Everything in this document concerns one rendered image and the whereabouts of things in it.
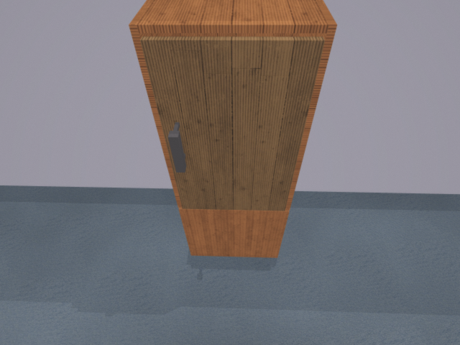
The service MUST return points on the cupboard door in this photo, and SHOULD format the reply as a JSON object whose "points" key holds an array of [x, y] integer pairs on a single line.
{"points": [[242, 105]]}

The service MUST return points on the handle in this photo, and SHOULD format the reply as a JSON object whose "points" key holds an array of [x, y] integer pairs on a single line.
{"points": [[177, 149]]}

